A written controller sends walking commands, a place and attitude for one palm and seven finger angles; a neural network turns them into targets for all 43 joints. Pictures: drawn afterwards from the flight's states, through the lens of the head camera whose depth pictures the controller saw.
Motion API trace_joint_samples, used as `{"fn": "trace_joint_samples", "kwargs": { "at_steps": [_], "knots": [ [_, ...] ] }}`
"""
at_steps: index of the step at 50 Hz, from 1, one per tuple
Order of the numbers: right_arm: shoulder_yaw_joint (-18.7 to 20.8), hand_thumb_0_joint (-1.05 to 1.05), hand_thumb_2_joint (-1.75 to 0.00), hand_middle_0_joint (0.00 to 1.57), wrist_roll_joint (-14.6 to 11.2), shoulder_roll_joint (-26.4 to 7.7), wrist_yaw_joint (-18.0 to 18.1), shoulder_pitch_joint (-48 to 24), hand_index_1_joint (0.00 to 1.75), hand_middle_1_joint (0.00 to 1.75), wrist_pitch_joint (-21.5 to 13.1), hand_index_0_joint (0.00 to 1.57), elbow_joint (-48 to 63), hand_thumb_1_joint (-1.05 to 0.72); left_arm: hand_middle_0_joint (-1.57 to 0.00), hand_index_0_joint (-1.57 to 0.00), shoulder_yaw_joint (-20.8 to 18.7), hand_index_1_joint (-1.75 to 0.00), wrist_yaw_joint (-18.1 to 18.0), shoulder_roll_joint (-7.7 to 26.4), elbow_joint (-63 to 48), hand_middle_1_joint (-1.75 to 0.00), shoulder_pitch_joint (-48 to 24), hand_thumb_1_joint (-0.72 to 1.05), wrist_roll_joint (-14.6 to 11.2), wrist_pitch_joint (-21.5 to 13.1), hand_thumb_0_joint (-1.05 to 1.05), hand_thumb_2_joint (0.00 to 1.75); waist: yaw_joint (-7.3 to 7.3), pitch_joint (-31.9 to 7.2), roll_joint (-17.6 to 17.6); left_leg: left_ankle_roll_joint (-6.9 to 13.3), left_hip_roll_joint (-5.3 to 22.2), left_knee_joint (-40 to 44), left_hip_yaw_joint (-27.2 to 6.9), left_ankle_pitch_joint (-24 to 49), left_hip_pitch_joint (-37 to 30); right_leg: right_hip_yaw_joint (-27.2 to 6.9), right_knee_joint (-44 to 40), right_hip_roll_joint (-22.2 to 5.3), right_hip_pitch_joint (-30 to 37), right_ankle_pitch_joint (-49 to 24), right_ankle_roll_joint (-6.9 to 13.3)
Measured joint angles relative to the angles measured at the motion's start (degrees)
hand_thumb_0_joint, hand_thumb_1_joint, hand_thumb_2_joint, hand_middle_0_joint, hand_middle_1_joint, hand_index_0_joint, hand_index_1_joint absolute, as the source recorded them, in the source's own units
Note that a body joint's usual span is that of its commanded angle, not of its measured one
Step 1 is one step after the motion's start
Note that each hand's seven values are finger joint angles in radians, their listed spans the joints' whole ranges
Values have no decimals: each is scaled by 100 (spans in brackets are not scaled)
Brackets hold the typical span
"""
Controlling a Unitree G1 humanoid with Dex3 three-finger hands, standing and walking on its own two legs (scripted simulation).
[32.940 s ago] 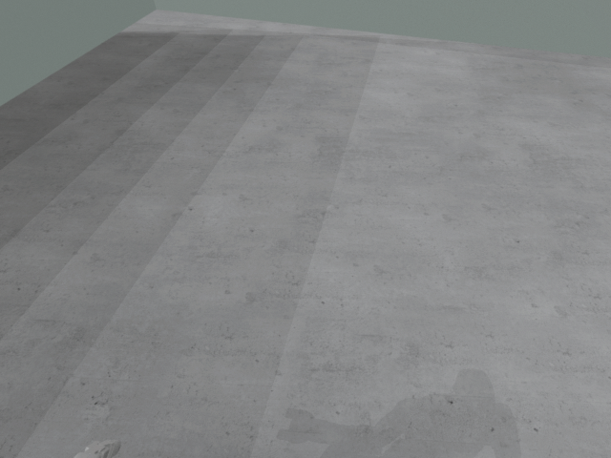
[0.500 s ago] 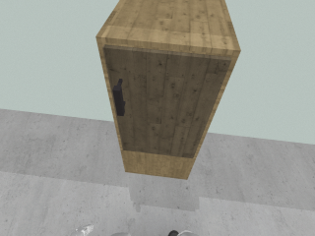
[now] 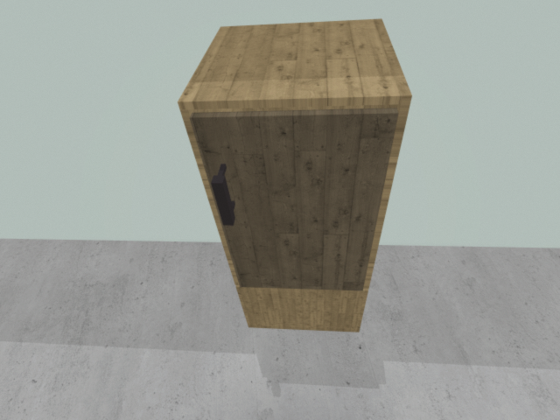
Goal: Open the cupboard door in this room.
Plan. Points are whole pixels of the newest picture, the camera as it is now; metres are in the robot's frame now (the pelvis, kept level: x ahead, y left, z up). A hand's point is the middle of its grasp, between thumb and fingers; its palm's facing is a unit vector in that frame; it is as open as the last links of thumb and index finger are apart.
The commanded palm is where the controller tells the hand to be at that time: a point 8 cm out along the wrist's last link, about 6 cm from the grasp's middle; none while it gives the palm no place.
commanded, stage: look again from close up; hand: left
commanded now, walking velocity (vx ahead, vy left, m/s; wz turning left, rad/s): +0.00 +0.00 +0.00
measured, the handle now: (225, 194) +0.55 +0.15 -0.01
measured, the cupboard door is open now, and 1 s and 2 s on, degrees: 0 0 0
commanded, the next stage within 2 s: raise the hand with hooked fingers in 0.50 s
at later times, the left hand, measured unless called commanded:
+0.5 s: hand out of the picture +0.06 +0.16 -0.16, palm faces +0.03 -0.97 -0.24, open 7.3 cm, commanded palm none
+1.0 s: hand (179, 379) +0.20 +0.17 -0.05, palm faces -0.01 -1.00 +0.01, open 8.5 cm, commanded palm +0.17 +0.24 -0.05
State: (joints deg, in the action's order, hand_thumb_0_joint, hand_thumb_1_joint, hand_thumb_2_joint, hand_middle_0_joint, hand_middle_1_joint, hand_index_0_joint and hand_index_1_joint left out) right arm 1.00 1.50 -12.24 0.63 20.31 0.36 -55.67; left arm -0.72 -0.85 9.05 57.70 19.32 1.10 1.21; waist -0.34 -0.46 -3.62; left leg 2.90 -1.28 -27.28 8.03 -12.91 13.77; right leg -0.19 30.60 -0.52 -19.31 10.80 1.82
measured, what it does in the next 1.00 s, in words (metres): lowers itself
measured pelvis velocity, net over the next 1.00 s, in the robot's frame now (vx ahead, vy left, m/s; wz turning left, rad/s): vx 0.04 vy -0.03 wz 0.07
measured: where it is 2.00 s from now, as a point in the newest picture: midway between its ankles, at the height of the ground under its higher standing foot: outside the picture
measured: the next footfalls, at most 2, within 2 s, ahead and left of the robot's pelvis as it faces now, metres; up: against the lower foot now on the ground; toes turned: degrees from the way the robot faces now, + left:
none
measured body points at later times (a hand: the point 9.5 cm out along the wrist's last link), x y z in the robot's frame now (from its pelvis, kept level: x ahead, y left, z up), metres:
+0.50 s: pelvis +0.04 -0.02 +0.01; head +0.05 -0.05 +0.46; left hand +0.06 +0.21 -0.14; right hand +0.02 -0.23 -0.16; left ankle +0.02 +0.09 -0.73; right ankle +0.07 -0.10 -0.73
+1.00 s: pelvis +0.04 -0.03 -0.07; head +0.09 -0.01 +0.38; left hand +0.19 +0.23 -0.05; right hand +0.31 -0.28 -0.08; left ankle +0.02 +0.09 -0.73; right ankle +0.07 -0.10 -0.73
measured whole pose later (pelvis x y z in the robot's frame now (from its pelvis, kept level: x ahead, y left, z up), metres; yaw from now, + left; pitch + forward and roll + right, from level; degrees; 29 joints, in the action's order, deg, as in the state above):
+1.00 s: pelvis +0.04 -0.03 -0.07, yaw +4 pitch +13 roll +1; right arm 5.6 -1.7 -18.4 0.5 5.0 -15.6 -28.4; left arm -11.4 28.4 12.2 12.8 25.0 -18.4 -33.0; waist 0.8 -8.7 3.0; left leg -0.3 0.4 -61.7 1.3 -31.3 43.5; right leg 4.9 62.0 -0.2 -46.6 28.7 3.9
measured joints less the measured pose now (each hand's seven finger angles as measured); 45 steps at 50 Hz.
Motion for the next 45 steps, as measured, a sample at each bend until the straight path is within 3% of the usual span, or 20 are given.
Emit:
{"fn": "trace_joint_samples", "kwargs": {
  "at_steps": [13,31,32,33,36,38,41,45],
  "knots": [
    [-139,0,-90,20,-22,204,38,111,30,30,-98,20,-589,-91,-20,-20,64,-30,-47,-48,325,-29,-367,93,-48,-136,1,90,-102,48,129,-126,74,328,-116,72,-234,93,-344,94,266,-68,41],
    [-178,0,-90,20,-76,302,83,-344,30,30,-206,20,-776,-91,-20,-20,96,-30,-122,-63,578,-29,-443,93,-63,-250,1,90,-10,162,132,-292,264,398,-202,-108,-480,198,-589,272,606,73,149],
    [-205,0,-90,20,-148,273,104,-302,30,30,-226,20,-549,-91,-20,-20,-5,-30,-111,-67,-234,-30,-176,93,-328,18,1,90,-10,190,136,-278,279,305,-250,-194,-437,213,-527,292,570,99,146],
    [-215,0,-90,20,-199,235,199,-201,30,30,-408,20,-296,-91,-20,-20,-90,-30,-132,-49,-1241,-30,149,93,-522,38,2,89,14,183,169,-290,263,260,-279,-228,-408,227,-430,276,524,155,154],
    [-125,1,-90,20,-332,4,382,-101,30,30,-1056,20,319,-91,-20,-20,-159,-31,-271,-48,-3386,-31,587,91,-990,-451,2,89,-54,31,139,-288,181,-29,-470,-323,-154,407,-135,165,351,369,150],
    [-16,1,-90,20,-291,-169,369,-271,30,30,-1324,20,695,-91,-20,-20,-361,-32,-63,-49,-3939,-32,388,88,-1217,-1037,2,88,-138,-143,135,-273,143,-442,-586,-470,289,526,226,97,-26,540,135],
    [179,1,-90,20,-241,-352,217,-665,30,30,-1569,20,1297,-91,-20,-20,-719,-35,628,15,-4202,-35,82,83,-1494,-2142,2,86,-126,-456,268,-291,151,-1232,-552,-804,1110,502,1037,61,-879,862,161],
    [392,1,-90,20,-248,-514,-12,-1205,30,30,-1727,20,2030,-91,-21,-21,-957,-40,1915,178,-4291,-40,150,75,-1653,-3507,1,83,-45,-742,525,-323,161,-2391,-546,-1240,2142,421,2217,54,-1965,1360,201]
  ]
}}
